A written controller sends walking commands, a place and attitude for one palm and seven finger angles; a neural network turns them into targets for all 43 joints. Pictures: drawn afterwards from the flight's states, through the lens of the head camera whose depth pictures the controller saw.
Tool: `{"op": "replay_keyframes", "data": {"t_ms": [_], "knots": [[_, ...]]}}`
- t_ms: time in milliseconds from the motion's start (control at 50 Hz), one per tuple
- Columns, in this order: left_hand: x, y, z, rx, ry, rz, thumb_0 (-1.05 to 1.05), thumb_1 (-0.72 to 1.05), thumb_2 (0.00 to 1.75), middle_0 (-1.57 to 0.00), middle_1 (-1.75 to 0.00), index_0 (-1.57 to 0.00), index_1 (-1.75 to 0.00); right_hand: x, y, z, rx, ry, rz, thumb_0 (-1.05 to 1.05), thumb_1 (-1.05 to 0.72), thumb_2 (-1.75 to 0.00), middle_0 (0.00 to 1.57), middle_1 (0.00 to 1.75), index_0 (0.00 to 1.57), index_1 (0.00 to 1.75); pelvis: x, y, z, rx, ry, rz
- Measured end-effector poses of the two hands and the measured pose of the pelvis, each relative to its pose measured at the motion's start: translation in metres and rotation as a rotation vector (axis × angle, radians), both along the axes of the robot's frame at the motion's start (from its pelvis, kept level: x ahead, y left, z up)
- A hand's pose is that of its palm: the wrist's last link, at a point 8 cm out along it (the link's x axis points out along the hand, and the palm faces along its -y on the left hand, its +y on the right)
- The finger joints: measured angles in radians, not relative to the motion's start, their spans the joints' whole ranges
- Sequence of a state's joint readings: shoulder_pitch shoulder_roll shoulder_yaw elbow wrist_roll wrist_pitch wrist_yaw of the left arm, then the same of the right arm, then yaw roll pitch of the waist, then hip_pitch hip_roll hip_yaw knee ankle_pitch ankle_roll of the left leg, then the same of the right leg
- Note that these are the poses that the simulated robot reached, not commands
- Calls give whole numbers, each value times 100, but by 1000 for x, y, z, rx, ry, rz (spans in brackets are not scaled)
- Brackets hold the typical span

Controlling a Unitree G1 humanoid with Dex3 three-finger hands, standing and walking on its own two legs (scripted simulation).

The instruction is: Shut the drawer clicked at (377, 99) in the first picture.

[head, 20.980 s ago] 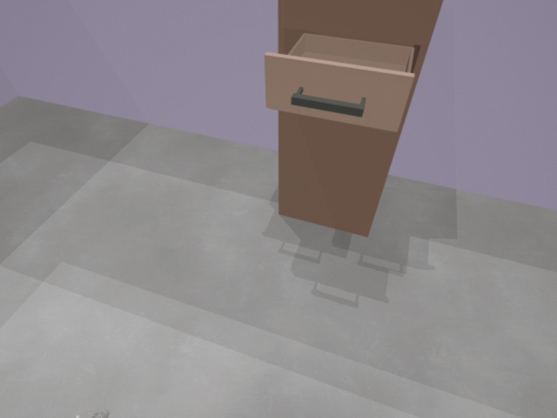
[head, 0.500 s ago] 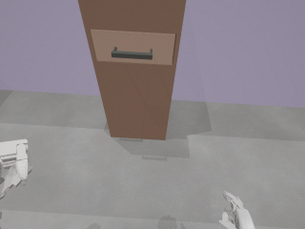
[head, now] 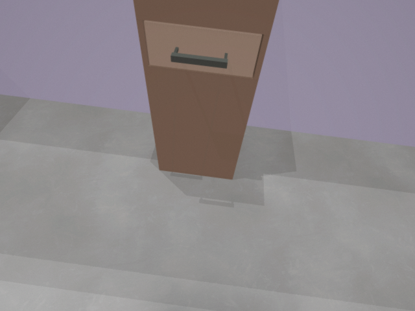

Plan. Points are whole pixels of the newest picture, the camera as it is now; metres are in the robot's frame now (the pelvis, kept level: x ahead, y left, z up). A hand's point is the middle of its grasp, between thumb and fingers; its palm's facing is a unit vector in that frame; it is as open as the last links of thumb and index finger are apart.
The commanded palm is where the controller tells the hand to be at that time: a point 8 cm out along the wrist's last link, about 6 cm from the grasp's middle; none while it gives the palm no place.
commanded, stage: let the arm hang, fingers relaxed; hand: left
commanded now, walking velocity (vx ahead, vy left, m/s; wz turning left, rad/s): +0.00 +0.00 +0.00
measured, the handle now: (200, 56) +0.87 +0.08 +0.01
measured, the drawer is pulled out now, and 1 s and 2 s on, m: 0.00 0.00 0.00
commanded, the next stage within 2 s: look to check the result in 0.68 s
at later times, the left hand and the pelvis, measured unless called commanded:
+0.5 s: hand out of the picture -0.01 +0.14 -0.17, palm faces +0.03 -0.99 -0.16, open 7.3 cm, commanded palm none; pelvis +0.00 -0.01 +0.00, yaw -1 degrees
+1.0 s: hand out of the picture -0.01 +0.13 -0.17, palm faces +0.04 -0.98 -0.18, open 7.3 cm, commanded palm none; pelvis +0.01 -0.03 +0.00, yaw -1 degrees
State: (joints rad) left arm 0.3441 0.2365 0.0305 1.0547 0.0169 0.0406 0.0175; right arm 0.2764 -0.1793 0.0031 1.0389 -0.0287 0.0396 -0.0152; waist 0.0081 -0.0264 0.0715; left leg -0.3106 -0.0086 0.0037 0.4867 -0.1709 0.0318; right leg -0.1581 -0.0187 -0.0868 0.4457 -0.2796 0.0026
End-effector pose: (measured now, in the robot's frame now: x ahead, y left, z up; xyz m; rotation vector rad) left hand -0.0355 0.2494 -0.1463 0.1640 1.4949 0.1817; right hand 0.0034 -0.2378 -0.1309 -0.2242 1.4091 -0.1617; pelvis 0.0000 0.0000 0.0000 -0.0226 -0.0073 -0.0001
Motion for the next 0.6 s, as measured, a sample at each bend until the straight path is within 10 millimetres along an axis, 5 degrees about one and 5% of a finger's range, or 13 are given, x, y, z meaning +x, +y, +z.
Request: {"op": "replay_keyframes", "data": {"t_ms": [100, 200, 360, 600], "knots": [[-42, 1, 12, 10, 124, 20, 1, 91, 90, -68, -86, -68, -85, -31, 15, -7, 42, 80, -42, 1, -91, -90, 20, 30, 20, 30, -1, 4, 2, 6, -4, -4], [-49, -7, 16, 10, 143, 26, 0, 91, 90, -49, -63, -49, -63, -40, 28, -14, 84, 91, -65, 1, -91, -90, 20, 30, 20, 30, -2, 4, 3, 14, -9, -8], [-15, -32, 8, -20, 33, 15, 0, 91, 90, -27, -39, -27, -38, -30, 37, -21, 123, 41, -77, 1, -91, -90, 20, 30, 20, 30, -2, -2, 2, 21, -20, -12], [29, -61, -1, -61, -72, -14, 1, 92, 90, -21, -31, -21, -31, -30, 22, -19, 109, 23, -107, 1, -91, -90, 20, 30, 20, 30, 2, -16, 1, 21, -26, -15]]}}
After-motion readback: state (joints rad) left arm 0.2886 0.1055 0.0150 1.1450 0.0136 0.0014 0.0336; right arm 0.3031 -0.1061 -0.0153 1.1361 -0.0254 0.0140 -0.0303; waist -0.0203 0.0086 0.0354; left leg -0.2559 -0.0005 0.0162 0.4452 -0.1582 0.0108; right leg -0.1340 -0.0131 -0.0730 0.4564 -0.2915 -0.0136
